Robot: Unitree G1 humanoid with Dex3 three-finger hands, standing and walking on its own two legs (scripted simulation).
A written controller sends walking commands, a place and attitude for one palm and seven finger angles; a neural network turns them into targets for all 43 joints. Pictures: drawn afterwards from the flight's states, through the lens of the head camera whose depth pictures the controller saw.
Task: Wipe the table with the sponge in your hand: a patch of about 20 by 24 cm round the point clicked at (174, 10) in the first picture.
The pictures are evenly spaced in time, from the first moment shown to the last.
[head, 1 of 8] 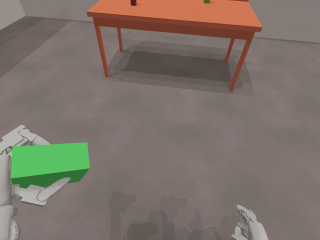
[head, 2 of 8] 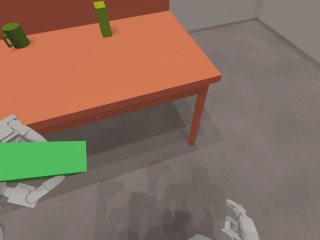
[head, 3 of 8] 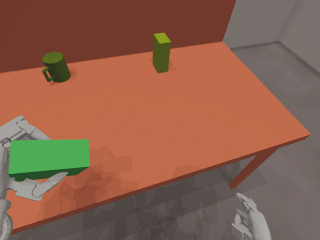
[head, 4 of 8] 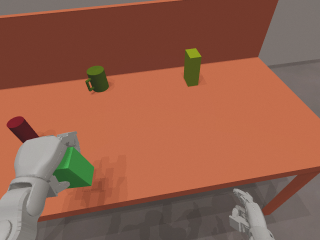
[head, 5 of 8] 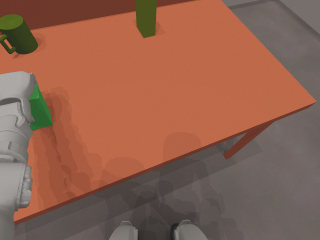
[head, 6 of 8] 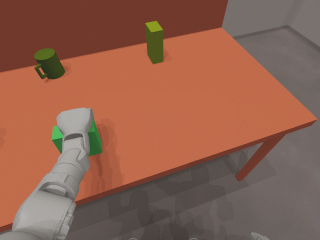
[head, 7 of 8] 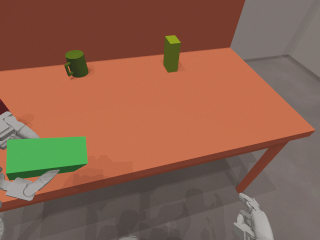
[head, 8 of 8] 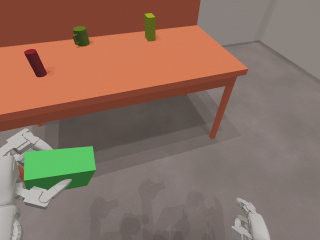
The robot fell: no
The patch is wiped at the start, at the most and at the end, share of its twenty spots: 0.00 0.75 0.75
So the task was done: no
